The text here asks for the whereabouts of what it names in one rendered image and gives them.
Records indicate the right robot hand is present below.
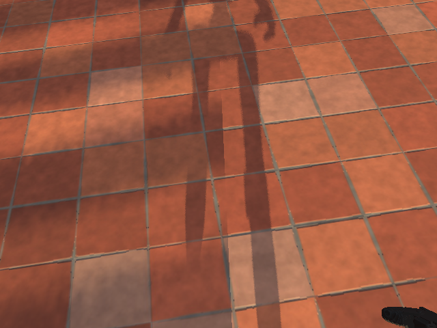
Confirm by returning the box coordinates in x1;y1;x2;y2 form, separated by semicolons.
382;307;437;328

